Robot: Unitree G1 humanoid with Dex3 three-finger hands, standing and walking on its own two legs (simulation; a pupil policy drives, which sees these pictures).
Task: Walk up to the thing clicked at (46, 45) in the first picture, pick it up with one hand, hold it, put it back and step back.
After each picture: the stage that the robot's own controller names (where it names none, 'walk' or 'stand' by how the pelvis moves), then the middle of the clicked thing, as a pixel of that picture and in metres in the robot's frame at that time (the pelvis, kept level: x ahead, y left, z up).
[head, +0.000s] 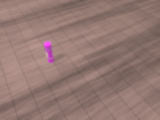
stand; (49, 52) +1.22 +0.39 -0.65
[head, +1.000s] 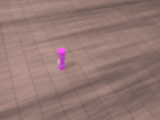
walk; (61, 59) +1.13 +0.18 -0.63
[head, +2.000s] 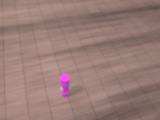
walk; (65, 86) +0.73 +0.16 -0.63
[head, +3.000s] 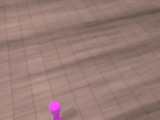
stand; (55, 113) +0.52 +0.21 -0.64
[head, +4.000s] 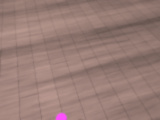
stand; out of the picture +0.45 +0.18 -0.65
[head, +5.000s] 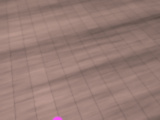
stand; out of the picture +0.43 +0.20 -0.66
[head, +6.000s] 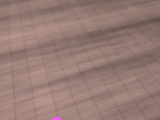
stand; out of the picture +0.44 +0.20 -0.66
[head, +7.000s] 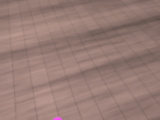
stand; out of the picture +0.43 +0.20 -0.66
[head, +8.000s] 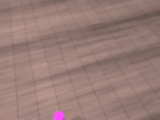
go down; out of the picture +0.45 +0.19 -0.65
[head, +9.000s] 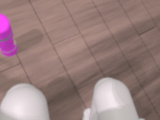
go down; (4, 38) +0.51 +0.26 -0.23
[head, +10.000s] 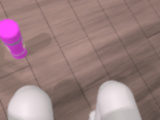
approach; (14, 42) +0.51 +0.25 -0.25
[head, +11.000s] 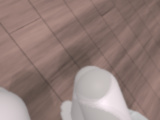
close in; out of the picture +0.48 +0.30 -0.16
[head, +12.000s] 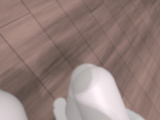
close; out of the picture +0.47 +0.30 -0.16
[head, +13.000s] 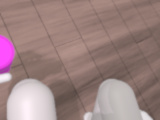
lift; out of the picture +0.36 +0.27 -0.06
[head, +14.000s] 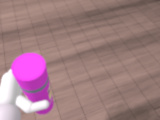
hold; (37, 89) +0.31 +0.15 +0.08
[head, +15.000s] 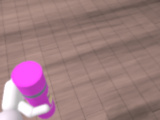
hold; (38, 95) +0.30 +0.16 +0.04
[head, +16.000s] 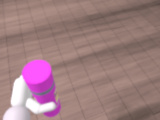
crouch; (45, 93) +0.31 +0.14 +0.03
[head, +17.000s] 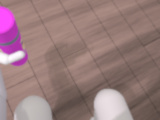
crouch; (10, 43) +0.46 +0.20 -0.04
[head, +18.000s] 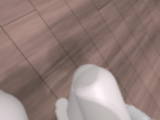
lower; out of the picture +0.44 +0.30 -0.17
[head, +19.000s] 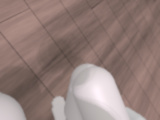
lower; out of the picture +0.45 +0.31 -0.17
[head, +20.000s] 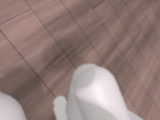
lower; out of the picture +0.46 +0.31 -0.16
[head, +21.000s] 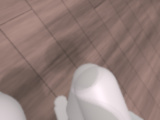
lower; out of the picture +0.46 +0.31 -0.16
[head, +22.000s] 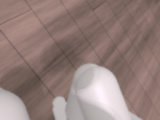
loosen; out of the picture +0.45 +0.29 -0.17
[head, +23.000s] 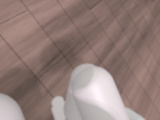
withdraw; out of the picture +0.45 +0.29 -0.18
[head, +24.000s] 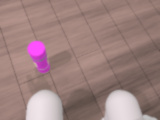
walk; (40, 59) +0.50 +0.22 -0.30
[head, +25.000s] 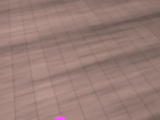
stand; out of the picture +0.42 +0.16 -0.59
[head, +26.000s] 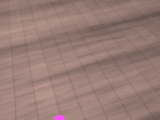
stand; out of the picture +0.43 +0.18 -0.60
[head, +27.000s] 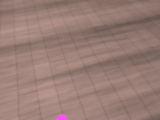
stand; out of the picture +0.43 +0.16 -0.63
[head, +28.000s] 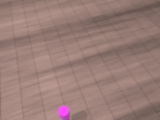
walk; (65, 117) +0.46 +0.16 -0.65
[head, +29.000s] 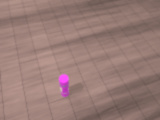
walk; (64, 86) +0.65 +0.13 -0.64
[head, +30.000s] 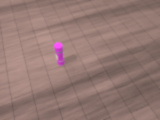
walk; (59, 54) +0.96 +0.26 -0.62
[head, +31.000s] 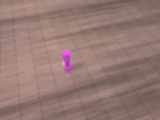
stand; (66, 61) +1.05 +0.20 -0.65
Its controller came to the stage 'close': yes
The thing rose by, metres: 0.69
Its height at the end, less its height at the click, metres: +0.00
